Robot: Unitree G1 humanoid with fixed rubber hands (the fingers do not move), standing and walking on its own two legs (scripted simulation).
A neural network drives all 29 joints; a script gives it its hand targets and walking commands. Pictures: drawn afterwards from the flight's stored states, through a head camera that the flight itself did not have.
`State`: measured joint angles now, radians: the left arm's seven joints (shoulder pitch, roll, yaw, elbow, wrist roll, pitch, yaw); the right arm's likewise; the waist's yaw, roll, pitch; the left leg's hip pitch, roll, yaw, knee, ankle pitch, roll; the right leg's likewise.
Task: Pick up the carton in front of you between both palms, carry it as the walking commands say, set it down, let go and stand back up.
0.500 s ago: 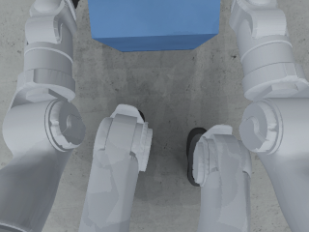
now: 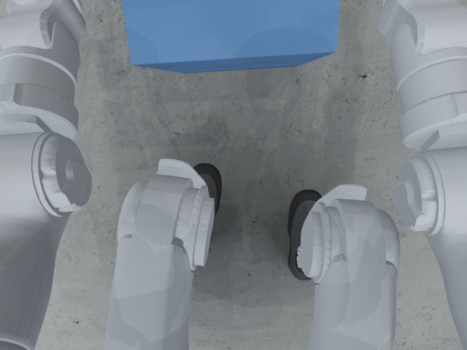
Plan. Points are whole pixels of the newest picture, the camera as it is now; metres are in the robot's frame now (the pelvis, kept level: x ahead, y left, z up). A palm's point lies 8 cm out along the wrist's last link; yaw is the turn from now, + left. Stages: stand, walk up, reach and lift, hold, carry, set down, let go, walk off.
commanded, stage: set down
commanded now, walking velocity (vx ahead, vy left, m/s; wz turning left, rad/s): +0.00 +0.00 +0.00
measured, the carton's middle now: out of the picture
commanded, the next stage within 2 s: let go in 1.02 s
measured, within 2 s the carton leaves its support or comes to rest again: neither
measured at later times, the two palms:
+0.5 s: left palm out of the picture +0.52 +0.30 -0.01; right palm out of the picture +0.59 -0.07 -0.01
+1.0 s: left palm out of the picture +0.52 +0.31 +0.14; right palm out of the picture +0.59 -0.08 +0.14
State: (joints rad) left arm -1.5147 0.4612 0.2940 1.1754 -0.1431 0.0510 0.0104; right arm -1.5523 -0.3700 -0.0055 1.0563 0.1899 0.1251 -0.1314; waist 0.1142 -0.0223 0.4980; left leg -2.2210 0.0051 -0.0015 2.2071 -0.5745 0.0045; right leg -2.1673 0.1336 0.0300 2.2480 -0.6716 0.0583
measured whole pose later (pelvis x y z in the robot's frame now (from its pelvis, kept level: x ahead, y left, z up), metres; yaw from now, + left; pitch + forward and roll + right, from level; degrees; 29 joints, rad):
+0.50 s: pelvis +0.00 +0.00 +0.10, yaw +1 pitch +44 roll -3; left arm -1.38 0.37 0.33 0.97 -0.06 0.19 0.02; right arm -1.46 -0.29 -0.21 1.00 0.03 0.23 -0.13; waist 0.11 -0.04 0.12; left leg -2.13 -0.03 -0.03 1.84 -0.48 0.00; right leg -2.06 0.09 0.02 1.87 -0.58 0.04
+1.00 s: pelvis +0.03 +0.00 +0.24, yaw +1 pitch +46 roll -2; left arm -1.21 0.34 0.38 0.87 -0.01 0.21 -0.05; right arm -1.27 -0.25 -0.24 0.87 -0.01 0.25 -0.09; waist 0.10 -0.04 -0.01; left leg -1.75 -0.04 -0.04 1.30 -0.36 0.00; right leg -1.69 0.08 0.05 1.32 -0.44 0.03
